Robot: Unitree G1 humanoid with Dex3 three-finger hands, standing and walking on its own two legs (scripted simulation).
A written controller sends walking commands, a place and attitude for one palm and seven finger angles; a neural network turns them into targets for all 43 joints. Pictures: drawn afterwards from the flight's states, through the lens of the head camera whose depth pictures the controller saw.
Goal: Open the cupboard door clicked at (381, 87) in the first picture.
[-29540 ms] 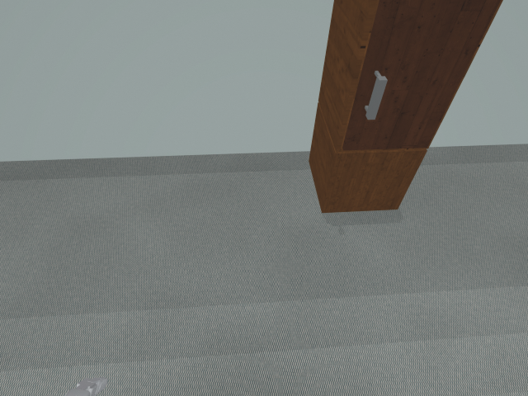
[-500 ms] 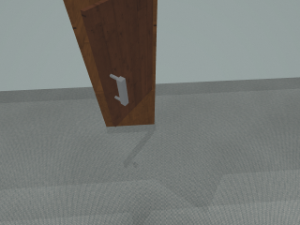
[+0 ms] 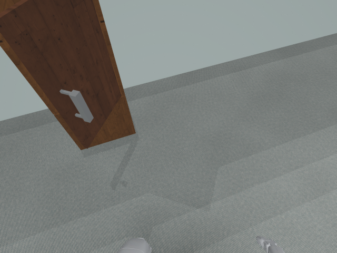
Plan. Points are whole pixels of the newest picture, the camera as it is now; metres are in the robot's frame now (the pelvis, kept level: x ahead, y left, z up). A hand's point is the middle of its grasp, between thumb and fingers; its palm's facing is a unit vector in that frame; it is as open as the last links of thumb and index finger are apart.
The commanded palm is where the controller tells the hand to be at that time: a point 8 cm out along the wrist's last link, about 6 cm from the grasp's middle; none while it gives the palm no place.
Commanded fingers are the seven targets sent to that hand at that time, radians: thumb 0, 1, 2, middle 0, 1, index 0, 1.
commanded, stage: walk to a spot facing it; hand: left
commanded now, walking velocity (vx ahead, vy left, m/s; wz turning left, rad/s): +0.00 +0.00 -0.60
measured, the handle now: (76, 105) +0.56 +0.40 -0.09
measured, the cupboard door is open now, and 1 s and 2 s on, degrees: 52 52 52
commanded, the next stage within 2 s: none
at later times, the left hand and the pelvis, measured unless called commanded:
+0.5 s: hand (108, 241) +0.15 +0.19 -0.17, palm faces -0.26 -0.92 -0.29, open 7.3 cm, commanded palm none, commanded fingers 0.00 0.90 0.90 -0.20 -0.30 -0.20 -0.30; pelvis -0.01 +0.00 -0.02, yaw -17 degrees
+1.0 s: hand (178, 180) +0.34 +0.01 -0.16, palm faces -0.63 -0.76 -0.16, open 7.4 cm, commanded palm none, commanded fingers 0.00 0.90 0.90 -0.20 -0.30 -0.20 -0.30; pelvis +0.10 -0.05 +0.00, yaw -36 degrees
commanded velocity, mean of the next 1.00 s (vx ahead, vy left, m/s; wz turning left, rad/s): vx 0.21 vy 0.00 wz -0.56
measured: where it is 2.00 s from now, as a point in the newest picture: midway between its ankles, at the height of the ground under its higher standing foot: (243, 218)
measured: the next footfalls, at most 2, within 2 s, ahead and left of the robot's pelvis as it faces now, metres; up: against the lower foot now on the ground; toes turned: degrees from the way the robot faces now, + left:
left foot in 0.16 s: +0.05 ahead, +0.16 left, +0.00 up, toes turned -8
right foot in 0.44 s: +0.01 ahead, -0.14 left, +0.00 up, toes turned -16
